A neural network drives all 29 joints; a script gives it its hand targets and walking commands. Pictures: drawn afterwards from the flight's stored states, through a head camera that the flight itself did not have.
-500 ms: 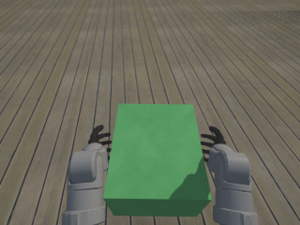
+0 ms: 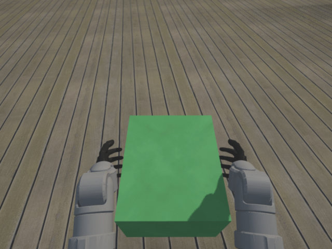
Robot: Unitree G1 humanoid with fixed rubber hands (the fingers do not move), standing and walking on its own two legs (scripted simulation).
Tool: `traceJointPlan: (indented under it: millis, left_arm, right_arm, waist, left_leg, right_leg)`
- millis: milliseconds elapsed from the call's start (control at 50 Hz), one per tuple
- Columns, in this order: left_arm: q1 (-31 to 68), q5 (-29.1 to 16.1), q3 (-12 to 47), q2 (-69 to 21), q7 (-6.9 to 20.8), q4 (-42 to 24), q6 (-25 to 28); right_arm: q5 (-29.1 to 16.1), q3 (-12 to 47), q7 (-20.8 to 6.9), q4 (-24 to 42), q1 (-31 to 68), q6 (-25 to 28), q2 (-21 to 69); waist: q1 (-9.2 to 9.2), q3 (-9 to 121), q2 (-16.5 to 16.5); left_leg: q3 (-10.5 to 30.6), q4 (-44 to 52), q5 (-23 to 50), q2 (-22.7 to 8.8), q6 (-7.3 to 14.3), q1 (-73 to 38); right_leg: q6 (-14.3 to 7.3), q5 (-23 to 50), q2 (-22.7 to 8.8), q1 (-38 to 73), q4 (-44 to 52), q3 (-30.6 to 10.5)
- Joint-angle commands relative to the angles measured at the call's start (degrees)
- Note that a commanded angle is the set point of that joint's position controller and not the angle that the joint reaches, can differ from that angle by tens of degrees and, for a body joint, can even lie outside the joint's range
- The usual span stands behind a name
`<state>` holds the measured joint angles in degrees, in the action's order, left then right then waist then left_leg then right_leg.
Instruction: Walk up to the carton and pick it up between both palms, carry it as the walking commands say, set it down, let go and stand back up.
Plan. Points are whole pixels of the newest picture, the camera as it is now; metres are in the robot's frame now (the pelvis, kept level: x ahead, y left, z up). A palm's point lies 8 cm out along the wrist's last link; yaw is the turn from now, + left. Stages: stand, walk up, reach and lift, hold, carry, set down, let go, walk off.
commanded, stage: carry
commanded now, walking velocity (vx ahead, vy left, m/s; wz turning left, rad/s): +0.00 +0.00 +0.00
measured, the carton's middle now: (170, 173) +0.32 +0.00 -0.02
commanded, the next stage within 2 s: hold in 1.10 s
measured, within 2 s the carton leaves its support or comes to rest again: neither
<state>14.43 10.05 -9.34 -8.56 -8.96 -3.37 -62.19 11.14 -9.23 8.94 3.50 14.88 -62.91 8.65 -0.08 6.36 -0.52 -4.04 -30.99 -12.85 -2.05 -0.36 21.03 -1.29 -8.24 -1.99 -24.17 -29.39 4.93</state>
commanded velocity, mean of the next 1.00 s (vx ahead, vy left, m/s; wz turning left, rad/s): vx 0.00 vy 0.00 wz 0.00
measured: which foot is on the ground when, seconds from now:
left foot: down 0.00-1.00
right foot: down 0.00-1.00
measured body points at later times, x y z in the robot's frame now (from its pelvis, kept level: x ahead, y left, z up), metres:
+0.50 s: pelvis +0.01 -0.01 +0.00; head +0.00 -0.01 +0.45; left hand +0.30 +0.16 +0.05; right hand +0.30 -0.16 +0.04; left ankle +0.03 +0.12 -0.73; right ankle +0.08 -0.11 -0.73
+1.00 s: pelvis +0.02 +0.00 +0.00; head +0.00 +0.00 +0.45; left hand +0.30 +0.17 +0.04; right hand +0.30 -0.15 +0.03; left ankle +0.03 +0.12 -0.73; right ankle +0.08 -0.11 -0.73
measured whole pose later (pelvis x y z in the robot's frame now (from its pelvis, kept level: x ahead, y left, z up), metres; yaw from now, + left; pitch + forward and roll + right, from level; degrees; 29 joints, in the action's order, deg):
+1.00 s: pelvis +0.02 +0.00 +0.00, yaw +0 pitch +3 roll +0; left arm 8.1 11.5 -8.0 -7.5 -4.3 -0.5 -50.6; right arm 11.8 -7.7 4.8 -1.2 8.7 -49.9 7.6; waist 0.1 6.4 -0.1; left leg -3.6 -32.3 -14.8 -1.9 -0.2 20.7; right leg -1.0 -10.4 -2.2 -23.8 -30.8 5.3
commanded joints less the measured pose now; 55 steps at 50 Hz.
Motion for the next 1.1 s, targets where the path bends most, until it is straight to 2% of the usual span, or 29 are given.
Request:
traceJointPlan:
  millis: [0, 420, 1080]
  left_arm:
    - [29.86, -23.07, 36.21, -54.34, 20.06, -4.51, 2.15]
    - [24.94, -18.30, 34.06, -48.67, 19.33, -4.78, 9.50]
    - [18.91, -15.20, 32.70, -44.20, 18.53, -4.38, 15.39]
  right_arm:
    - [-23.48, 37.01, -19.68, 4.17, 30.72, 2.59, 54.83]
    - [-18.74, 34.00, -18.83, 2.65, 24.79, 10.29, 49.84]
    - [-15.83, 32.70, -18.04, 2.45, 19.07, 16.53, 44.96]
  waist:
    - [0.23, 16.64, 1.92]
    - [0.21, 16.92, 0.93]
    - [0.18, 15.41, 0.46]
  left_leg:
    - [4.40, 4.31, -0.54, -4.82, 0.67, -4.50]
    - [4.50, 3.78, 1.53, -5.12, 0.46, -4.04]
    - [4.74, 4.04, 2.61, -5.19, 1.36, -3.46]
  right_leg:
    - [-1.17, -4.04, -7.10, 7.81, 6.62, -6.96]
    - [-0.63, -0.90, -6.83, 8.88, 5.04, -6.09]
    - [-0.63, 1.00, -6.14, 9.74, 2.92, -5.61]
